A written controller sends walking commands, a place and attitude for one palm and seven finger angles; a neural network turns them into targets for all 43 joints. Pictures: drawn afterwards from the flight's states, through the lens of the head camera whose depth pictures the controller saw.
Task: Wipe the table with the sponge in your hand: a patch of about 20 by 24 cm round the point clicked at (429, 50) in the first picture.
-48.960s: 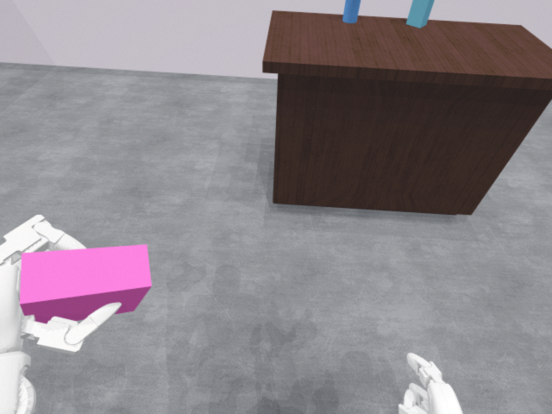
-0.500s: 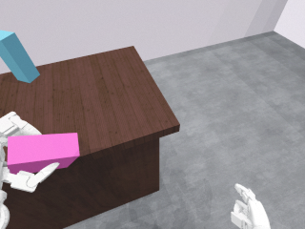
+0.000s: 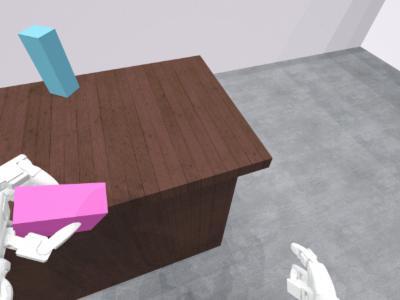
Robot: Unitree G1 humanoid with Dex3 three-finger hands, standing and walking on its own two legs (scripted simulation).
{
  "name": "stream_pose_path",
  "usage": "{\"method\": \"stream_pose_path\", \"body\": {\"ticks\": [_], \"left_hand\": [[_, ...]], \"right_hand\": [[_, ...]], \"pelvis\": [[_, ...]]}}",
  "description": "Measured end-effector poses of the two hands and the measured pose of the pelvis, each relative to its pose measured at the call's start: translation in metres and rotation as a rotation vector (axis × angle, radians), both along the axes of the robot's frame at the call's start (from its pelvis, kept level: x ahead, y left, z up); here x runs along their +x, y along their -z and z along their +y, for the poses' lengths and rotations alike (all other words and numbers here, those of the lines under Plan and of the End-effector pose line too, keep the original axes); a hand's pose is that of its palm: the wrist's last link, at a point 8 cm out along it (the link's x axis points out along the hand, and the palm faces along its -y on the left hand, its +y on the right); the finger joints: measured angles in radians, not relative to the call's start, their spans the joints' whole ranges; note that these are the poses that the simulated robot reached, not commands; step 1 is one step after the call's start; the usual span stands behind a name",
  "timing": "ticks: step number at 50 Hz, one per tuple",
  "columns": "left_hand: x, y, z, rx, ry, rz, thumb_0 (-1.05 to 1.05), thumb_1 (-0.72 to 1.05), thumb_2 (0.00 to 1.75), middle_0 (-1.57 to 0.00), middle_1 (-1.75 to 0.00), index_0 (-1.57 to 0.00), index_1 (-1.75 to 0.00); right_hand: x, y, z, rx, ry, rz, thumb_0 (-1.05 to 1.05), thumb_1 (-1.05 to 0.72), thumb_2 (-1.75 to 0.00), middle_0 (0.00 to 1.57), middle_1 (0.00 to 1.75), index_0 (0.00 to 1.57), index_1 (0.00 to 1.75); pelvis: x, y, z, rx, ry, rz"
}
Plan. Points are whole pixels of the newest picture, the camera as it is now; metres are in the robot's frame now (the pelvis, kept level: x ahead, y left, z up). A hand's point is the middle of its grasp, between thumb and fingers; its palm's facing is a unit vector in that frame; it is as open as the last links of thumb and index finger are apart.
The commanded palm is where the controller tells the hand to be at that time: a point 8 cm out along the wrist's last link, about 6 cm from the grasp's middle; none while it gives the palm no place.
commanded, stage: shuffle to correct the standing spot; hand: left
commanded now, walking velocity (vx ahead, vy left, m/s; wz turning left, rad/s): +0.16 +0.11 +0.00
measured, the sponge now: (72, 210) +0.22 +0.22 +0.13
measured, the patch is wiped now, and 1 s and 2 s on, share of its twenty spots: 0.00 0.00 0.00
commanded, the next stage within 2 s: come to a stop and stand still in 1.16 s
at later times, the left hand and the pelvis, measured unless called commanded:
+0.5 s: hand (3, 210) +0.19 +0.29 +0.17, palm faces +0.31 -0.84 -0.45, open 9.1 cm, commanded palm +0.13 +0.34 +0.18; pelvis -0.05 +0.07 -0.02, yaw -4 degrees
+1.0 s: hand out of the picture +0.21 +0.29 +0.19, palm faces +0.34 -0.84 -0.42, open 9.1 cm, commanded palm +0.15 +0.34 +0.18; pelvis -0.02 +0.07 +0.00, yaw -3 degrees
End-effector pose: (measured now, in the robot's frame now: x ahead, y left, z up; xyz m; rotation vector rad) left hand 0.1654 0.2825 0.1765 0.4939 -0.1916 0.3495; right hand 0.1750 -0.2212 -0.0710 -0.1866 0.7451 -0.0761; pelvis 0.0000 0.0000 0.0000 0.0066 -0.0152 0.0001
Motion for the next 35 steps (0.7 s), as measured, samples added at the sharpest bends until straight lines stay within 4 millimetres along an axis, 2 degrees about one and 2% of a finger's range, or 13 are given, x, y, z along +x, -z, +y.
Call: {"method": "stream_pose_path", "body": {"ticks": [3, 6, 10, 12, 15, 18, 20, 24, 27, 29, 32, 35], "left_hand": [[-0.006, -0.003, 0.010, -0.005, 0.008, -0.023, -0.01, -0.44, 1.08, -0.83, -1.41, -0.83, -1.42], [-0.009, -0.014, 0.021, 0.004, 0.005, -0.052, -0.01, -0.44, 1.08, -0.83, -1.41, -0.84, -1.42], [-0.018, -0.024, 0.038, 0.044, -0.006, -0.087, -0.01, -0.44, 1.08, -0.83, -1.41, -0.83, -1.42], [-0.026, -0.018, 0.048, 0.038, -0.010, -0.103, 0.00, -0.44, 1.08, -0.83, -1.41, -0.83, -1.42], [-0.032, 0.003, 0.061, -0.011, -0.019, -0.084, 0.00, -0.43, 1.08, -0.83, -1.41, -0.83, -1.42], [-0.025, 0.022, 0.064, -0.067, 0.021, -0.094, 0.00, -0.43, 1.08, -0.83, -1.41, -0.83, -1.42], [-0.017, 0.023, 0.059, -0.059, 0.064, -0.117, -0.01, -0.44, 1.08, -0.83, -1.41, -0.83, -1.42], [-0.008, 0.000, 0.049, 0.050, 0.143, -0.145, -0.01, -0.44, 1.08, -0.83, -1.41, -0.83, -1.42], [-0.012, -0.024, 0.045, 0.164, 0.156, -0.178, -0.01, -0.44, 1.08, -0.84, -1.41, -0.84, -1.42], [-0.017, -0.033, 0.046, 0.193, 0.144, -0.178, -0.01, -0.44, 1.08, -0.83, -1.41, -0.84, -1.42], [-0.025, -0.030, 0.056, 0.138, 0.102, -0.132, 0.00, -0.44, 1.08, -0.83, -1.41, -0.84, -1.42], [-0.029, -0.012, 0.067, 0.067, 0.037, -0.028, 0.00, -0.44, 1.08, -0.83, -1.41, -0.83, -1.42]], "right_hand": [[-0.012, -0.001, 0.014, -0.002, 0.000, -0.011, 0.02, -0.90, -0.90, 0.20, 0.30, 0.20, 0.30], [-0.024, 0.002, 0.027, 0.012, 0.002, -0.011, 0.02, -0.90, -0.90, 0.20, 0.30, 0.20, 0.30], [-0.037, 0.013, 0.039, 0.032, -0.015, 0.017, 0.02, -0.90, -0.90, 0.20, 0.30, 0.20, 0.30], [-0.045, 0.019, 0.043, 0.020, -0.027, 0.060, 0.02, -0.90, -0.90, 0.20, 0.30, 0.20, 0.30], [-0.059, 0.016, 0.046, 0.007, 0.006, 0.088, 0.02, -0.90, -0.90, 0.20, 0.30, 0.20, 0.30], [-0.068, 0.020, 0.047, -0.051, 0.039, 0.026, 0.02, -0.90, -0.90, 0.20, 0.30, 0.20, 0.30], [-0.075, 0.027, 0.050, -0.057, 0.081, -0.005, 0.02, -0.90, -0.90, 0.20, 0.30, 0.20, 0.30], [-0.096, 0.033, 0.062, 0.026, 0.140, -0.005, 0.02, -0.90, -0.90, 0.20, 0.30, 0.20, 0.30], [-0.108, 0.044, 0.067, 0.070, 0.130, 0.026, 0.02, -0.90, -0.90, 0.20, 0.30, 0.20, 0.30], [-0.116, 0.051, 0.067, 0.084, 0.124, 0.075, 0.02, -0.90, -0.90, 0.20, 0.30, 0.20, 0.30], [-0.127, 0.047, 0.064, 0.084, 0.126, 0.143, 0.02, -0.90, -0.90, 0.20, 0.30, 0.20, 0.30], [-0.129, 0.033, 0.057, 0.054, 0.132, 0.157, 0.02, -0.90, -0.90, 0.20, 0.30, 0.20, 0.30]], "pelvis": [[-0.005, 0.000, 0.013, 0.001, 0.010, -0.011], [-0.009, -0.005, 0.025, -0.010, 0.004, -0.008], [-0.021, -0.002, 0.038, -0.032, -0.038, 0.001], [-0.030, 0.002, 0.043, -0.043, -0.019, -0.003], [-0.036, 0.006, 0.049, -0.010, 0.048, 0.007], [-0.041, 0.021, 0.067, -0.015, 0.051, -0.003], [-0.048, 0.029, 0.075, 0.013, 0.069, -0.037], [-0.051, 0.026, 0.072, 0.038, 0.080, -0.041], [-0.049, 0.025, 0.068, 0.019, 0.071, -0.027], [-0.049, 0.022, 0.067, -0.010, 0.045, -0.035], [-0.045, 0.010, 0.067, 0.004, 0.045, -0.027], [-0.041, -0.003, 0.067, 0.033, 0.065, 0.001]]}}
